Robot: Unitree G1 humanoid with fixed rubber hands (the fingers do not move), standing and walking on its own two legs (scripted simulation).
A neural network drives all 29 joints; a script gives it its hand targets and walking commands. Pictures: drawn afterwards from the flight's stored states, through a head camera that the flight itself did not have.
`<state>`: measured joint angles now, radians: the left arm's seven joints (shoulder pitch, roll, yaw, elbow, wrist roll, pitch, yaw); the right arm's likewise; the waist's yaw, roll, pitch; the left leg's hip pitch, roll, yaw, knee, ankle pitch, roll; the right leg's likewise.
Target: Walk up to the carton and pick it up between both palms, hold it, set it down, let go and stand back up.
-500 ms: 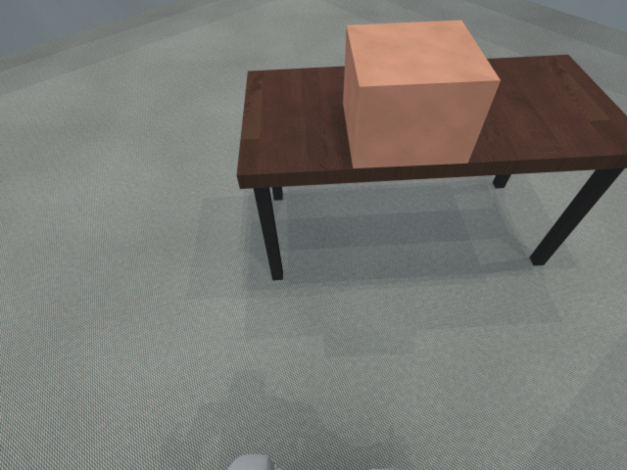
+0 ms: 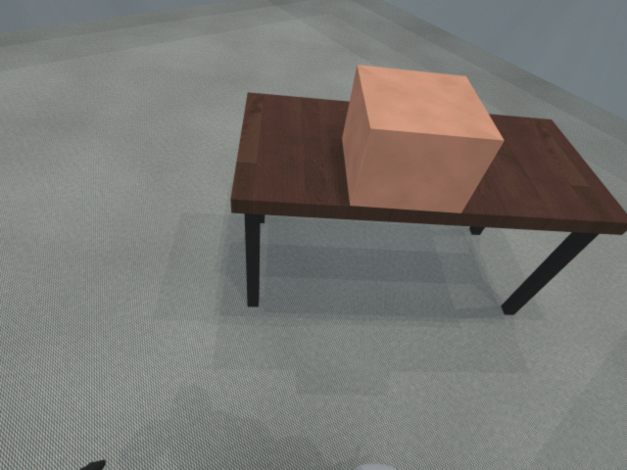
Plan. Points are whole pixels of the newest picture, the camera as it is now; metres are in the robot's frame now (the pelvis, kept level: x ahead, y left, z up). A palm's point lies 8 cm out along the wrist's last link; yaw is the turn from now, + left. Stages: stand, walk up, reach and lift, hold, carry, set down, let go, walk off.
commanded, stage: walk up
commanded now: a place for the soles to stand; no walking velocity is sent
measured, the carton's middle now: (409, 139) +0.89 -0.25 -0.08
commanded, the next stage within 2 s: none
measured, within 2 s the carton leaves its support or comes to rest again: neither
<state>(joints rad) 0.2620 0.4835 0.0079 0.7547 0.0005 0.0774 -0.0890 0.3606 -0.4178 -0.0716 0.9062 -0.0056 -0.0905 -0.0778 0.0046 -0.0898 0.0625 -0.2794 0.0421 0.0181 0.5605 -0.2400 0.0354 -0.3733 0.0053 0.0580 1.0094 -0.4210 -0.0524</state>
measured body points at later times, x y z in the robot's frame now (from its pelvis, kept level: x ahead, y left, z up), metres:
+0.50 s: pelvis +0.04 -0.14 -0.01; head +0.08 -0.13 +0.44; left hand +0.12 +0.19 -0.11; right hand +0.09 -0.48 -0.10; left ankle +0.05 +0.02 -0.68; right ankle +0.06 -0.22 -0.74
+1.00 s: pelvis +0.05 -0.16 -0.01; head +0.08 -0.12 +0.44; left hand +0.14 +0.16 -0.13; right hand +0.09 -0.52 -0.07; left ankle +0.11 -0.01 -0.73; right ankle +0.03 -0.31 -0.68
